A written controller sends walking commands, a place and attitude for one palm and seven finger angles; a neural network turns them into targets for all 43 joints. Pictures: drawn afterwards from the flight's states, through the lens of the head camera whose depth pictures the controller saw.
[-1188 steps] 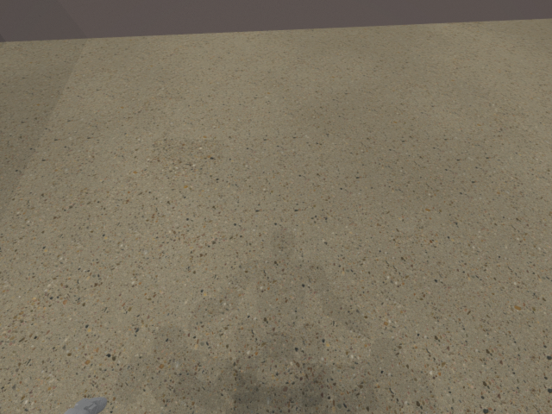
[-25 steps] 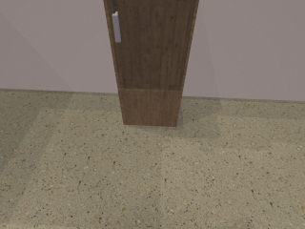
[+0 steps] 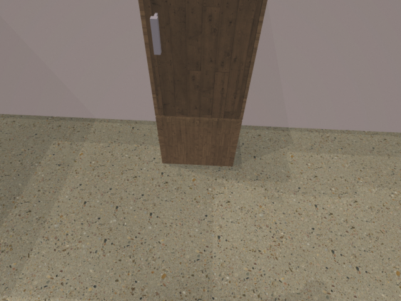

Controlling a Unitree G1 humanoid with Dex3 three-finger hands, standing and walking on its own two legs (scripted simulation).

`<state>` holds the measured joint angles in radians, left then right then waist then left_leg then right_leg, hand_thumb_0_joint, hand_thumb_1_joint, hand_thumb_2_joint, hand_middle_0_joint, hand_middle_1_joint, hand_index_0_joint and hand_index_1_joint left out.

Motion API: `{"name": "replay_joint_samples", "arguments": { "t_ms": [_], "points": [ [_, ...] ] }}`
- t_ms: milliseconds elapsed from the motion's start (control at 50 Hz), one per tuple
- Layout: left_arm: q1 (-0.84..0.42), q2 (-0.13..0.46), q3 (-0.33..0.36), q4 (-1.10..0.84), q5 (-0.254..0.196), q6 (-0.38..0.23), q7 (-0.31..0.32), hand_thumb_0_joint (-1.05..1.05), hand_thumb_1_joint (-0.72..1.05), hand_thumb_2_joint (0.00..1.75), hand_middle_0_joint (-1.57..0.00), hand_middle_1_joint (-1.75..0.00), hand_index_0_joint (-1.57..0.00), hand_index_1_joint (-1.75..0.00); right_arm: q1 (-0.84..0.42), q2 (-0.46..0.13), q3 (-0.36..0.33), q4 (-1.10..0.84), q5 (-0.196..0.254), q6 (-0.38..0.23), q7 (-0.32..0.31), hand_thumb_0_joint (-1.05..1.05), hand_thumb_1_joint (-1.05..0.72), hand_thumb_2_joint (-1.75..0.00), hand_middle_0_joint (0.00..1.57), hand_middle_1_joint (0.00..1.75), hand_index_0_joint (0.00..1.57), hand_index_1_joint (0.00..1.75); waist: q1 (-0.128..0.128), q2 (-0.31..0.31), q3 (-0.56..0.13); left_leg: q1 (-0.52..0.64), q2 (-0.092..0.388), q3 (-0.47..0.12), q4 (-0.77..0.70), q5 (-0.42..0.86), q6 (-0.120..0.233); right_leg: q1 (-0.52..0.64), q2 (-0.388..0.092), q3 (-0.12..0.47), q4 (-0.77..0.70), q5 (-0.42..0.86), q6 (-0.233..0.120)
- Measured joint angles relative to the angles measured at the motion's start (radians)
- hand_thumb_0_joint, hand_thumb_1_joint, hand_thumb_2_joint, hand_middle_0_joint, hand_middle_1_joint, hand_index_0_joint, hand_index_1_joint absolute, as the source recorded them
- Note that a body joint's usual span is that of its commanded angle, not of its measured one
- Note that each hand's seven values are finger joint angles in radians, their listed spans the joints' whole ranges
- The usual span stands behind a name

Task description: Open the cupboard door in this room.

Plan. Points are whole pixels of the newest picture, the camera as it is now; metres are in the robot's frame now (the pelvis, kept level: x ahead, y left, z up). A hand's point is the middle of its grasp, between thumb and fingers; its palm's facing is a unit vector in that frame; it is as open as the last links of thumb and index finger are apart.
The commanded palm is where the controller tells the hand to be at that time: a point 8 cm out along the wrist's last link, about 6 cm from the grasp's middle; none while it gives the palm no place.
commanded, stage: look at it before walking up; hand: left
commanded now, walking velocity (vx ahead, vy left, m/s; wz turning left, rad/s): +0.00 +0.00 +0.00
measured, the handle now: (156, 33) +0.97 +0.23 +0.08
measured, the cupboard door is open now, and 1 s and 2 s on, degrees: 0 0 0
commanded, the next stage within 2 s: take the last steps up to it in 0.48 s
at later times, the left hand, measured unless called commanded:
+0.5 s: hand out of the picture +0.00 +0.17 -0.18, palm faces +0.02 -0.98 -0.18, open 7.3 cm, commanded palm none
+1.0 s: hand out of the picture +0.02 +0.16 -0.19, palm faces +0.10 -0.98 -0.19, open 7.4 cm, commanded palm none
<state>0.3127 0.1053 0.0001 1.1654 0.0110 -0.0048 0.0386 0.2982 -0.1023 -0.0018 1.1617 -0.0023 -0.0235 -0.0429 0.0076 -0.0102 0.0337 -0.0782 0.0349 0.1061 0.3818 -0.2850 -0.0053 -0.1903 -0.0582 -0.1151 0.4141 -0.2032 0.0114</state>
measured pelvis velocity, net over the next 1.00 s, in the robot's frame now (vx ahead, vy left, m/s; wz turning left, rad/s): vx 0.06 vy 0.00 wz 0.03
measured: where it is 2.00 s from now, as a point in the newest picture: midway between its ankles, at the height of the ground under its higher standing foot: (194, 262)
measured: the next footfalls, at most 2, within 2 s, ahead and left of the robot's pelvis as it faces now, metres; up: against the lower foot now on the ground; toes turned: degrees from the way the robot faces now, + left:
left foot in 1.24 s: +0.24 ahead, +0.17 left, +0.00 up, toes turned +11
right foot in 1.66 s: +0.45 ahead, -0.08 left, +0.00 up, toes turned -10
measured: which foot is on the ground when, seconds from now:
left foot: down 0.00-0.94, up 0.96-1.00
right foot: down 0.00-1.00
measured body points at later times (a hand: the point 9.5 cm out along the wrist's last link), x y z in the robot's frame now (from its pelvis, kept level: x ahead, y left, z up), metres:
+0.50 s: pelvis +0.00 +0.01 +0.00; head +0.01 +0.01 +0.45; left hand +0.00 +0.23 -0.16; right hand -0.03 -0.20 -0.16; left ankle -0.05 +0.11 -0.74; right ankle +0.01 -0.12 -0.74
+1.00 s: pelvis +0.06 +0.00 -0.02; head +0.08 -0.01 +0.43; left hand +0.02 +0.21 -0.17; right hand +0.00 -0.21 -0.18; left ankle -0.04 +0.10 -0.71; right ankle +0.01 -0.12 -0.74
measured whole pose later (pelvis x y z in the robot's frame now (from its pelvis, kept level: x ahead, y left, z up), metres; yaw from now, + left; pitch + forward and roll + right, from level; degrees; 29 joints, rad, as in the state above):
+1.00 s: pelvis +0.06 +0.00 -0.02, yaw +2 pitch +0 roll +0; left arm 0.36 0.12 0.04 1.10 0.03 -0.06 0.02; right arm 0.40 -0.12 -0.03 1.14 -0.01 0.00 -0.02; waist 0.01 0.03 0.02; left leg -0.24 0.05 0.08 0.85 -0.51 0.01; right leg -0.20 -0.07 -0.14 0.60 -0.40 0.01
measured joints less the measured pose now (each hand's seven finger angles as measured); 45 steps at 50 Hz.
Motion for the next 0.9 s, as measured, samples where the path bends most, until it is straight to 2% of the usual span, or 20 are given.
{"name": "replay_joint_samples", "arguments": {
  "t_ms": [320, 680, 840, 900],
  "points": [
    [-0.025, 0.031, 0.006, -0.020, 0.001, -0.003, 0.007, 0.00, 0.91, 0.90, -0.20, -0.30, -0.20, -0.30, 0.016, 0.008, -0.002, 0.000, -0.001, -0.005, 0.001, 0.00, -0.91, -0.90, 0.20, 0.30, 0.19, 0.30, -0.010, 0.003, -0.003, 0.008, -0.006, 0.009, 0.006, -0.011, 0.007, 0.002, -0.006, 0.010, 0.013, -0.010, 0.008],
    [-0.029, 0.038, 0.005, -0.023, 0.003, -0.004, 0.000, 0.00, 0.91, 0.90, -0.20, -0.30, -0.20, -0.30, 0.010, -0.017, -0.009, -0.006, -0.003, -0.004, 0.005, 0.00, -0.91, -0.90, 0.20, 0.30, 0.19, 0.30, -0.010, -0.003, 0.003, 0.010, -0.009, 0.012, 0.005, -0.009, 0.012, 0.005, -0.008, 0.013, 0.006, -0.003, 0.011],
    [0.021, 0.035, 0.021, -0.035, 0.018, 0.006, -0.024, 0.00, 0.91, 0.90, -0.20, -0.30, -0.20, -0.30, 0.068, -0.017, -0.023, -0.021, -0.011, 0.007, 0.014, 0.00, -0.91, -0.90, 0.20, 0.30, 0.19, 0.30, -0.008, -0.005, -0.030, -0.003, -0.011, 0.016, 0.079, -0.082, 0.013, -0.035, -0.018, 0.024, 0.131, -0.102, 0.001],
    [0.037, 0.030, 0.025, -0.039, 0.021, 0.001, -0.031, 0.00, 0.91, 0.90, -0.20, -0.30, -0.20, -0.30, 0.095, -0.017, -0.026, -0.021, -0.011, 0.002, 0.014, 0.00, -0.91, -0.90, 0.20, 0.30, 0.19, 0.30, -0.012, 0.012, -0.031, -0.004, -0.003, 0.011, 0.118, -0.124, 0.006, -0.039, -0.016, 0.020, 0.180, -0.149, 0.005]
  ]
}}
